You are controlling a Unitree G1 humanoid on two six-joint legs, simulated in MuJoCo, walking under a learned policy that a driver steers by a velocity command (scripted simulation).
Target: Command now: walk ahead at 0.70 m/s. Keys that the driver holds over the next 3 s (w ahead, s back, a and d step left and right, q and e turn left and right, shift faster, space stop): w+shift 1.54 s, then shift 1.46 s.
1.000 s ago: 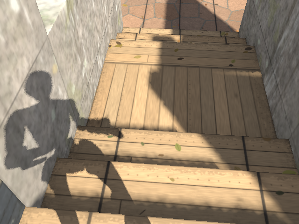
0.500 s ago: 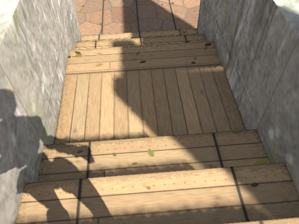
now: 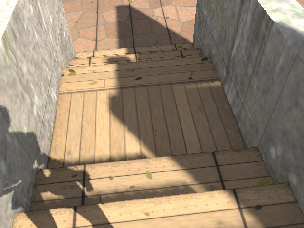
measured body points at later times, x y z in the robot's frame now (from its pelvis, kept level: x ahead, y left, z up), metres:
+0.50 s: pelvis +0.28 +0.03 -0.03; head +0.28 +0.03 +0.42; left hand +0.38 +0.30 -0.15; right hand +0.32 -0.26 -0.15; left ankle +0.27 +0.10 -0.73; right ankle +0.22 -0.12 -0.64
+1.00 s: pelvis +0.66 +0.02 -0.20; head +0.67 +0.03 +0.25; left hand +0.59 +0.27 -0.34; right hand +0.78 -0.24 -0.32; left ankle +0.76 +0.19 -0.85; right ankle +0.58 -0.05 -0.89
